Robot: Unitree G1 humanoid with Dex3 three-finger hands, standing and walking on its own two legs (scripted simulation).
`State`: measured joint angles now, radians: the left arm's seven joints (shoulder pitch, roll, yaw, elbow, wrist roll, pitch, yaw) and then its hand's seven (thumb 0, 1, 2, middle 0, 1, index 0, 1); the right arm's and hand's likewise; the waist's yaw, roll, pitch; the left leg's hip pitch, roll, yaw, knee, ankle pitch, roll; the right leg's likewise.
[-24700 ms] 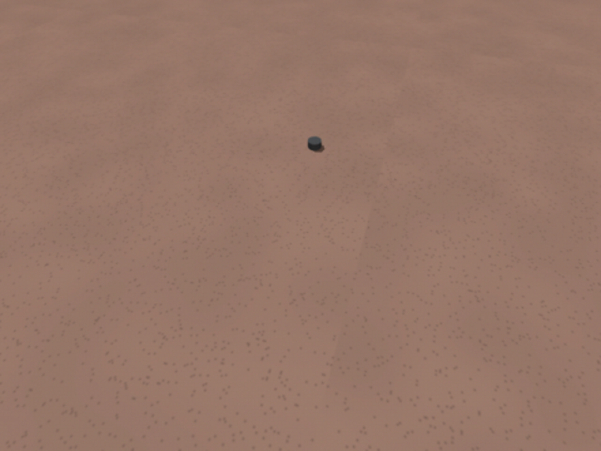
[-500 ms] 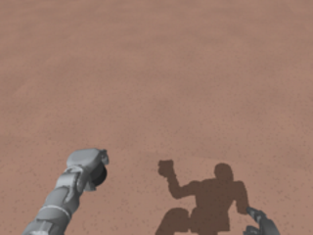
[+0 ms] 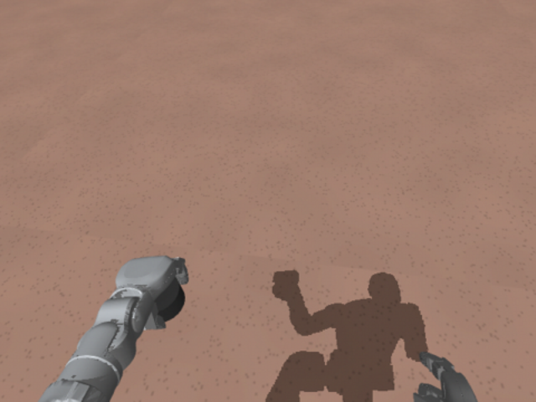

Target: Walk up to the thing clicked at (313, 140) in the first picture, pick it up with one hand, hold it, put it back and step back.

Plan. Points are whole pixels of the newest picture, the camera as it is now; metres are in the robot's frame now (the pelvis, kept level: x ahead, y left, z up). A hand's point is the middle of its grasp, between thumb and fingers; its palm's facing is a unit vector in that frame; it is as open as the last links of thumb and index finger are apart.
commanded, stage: hold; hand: left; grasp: from above
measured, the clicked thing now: (160, 296) +0.31 +0.22 -0.07
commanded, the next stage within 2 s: crouch in 0.14 s
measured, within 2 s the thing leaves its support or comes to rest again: neither
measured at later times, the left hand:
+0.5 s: hand (157, 306) +0.29 +0.22 -0.07, palm faces -0.47 -0.06 -0.88, open 9.7 cm
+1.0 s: hand (185, 322) +0.34 +0.24 -0.30, palm faces -0.41 +0.03 -0.91, open 9.6 cm
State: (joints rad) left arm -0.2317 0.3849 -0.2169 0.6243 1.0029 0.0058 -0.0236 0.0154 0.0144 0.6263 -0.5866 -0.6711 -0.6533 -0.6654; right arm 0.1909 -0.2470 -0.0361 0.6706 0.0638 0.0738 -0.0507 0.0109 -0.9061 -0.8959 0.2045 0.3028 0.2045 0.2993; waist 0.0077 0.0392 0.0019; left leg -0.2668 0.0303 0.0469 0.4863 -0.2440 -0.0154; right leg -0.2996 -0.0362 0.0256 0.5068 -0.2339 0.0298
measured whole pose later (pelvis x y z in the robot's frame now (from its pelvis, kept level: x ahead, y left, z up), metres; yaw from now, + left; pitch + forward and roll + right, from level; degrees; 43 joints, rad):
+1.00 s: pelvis -0.05 +0.01 -0.18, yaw +1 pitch +29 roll -2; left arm -0.65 0.43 -0.08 1.17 1.18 -0.05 0.37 0.01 0.06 0.51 -0.59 -0.66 -0.68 -0.64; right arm 0.23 -0.25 -0.08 0.74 -0.04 0.01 -0.02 0.01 -0.90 -0.89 0.20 0.30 0.21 0.30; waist -0.13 0.03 -0.18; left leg -1.46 0.04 -0.03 1.53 -0.58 -0.01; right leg -1.45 -0.03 0.01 1.48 -0.54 0.04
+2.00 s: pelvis -0.08 +0.00 -0.41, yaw -3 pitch +35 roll -6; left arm -0.93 0.66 0.09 1.44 1.28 -0.19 0.42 0.01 0.06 0.48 -0.63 -0.62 -0.72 -0.59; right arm 0.17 -0.27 -0.01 0.77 -0.14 -0.08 0.14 0.00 -0.91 -0.89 0.21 0.30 0.21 0.30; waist -0.23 0.00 -0.08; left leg -2.23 0.01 -0.12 2.29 -0.68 -0.02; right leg -2.18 -0.01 -0.02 2.21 -0.65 0.05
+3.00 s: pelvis -0.07 +0.01 -0.47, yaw -7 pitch +32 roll -10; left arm -1.00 0.83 0.17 1.65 1.32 -0.23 0.56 0.00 0.06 0.44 -0.66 -0.59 -0.75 -0.57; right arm 0.12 -0.29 0.12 0.77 -0.23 -0.14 0.21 0.00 -0.90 -0.89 0.21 0.30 0.21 0.30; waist -0.32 -0.06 0.05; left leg -2.37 0.00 -0.20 2.53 -0.73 -0.03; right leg -2.30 0.01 -0.06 2.40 -0.66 0.07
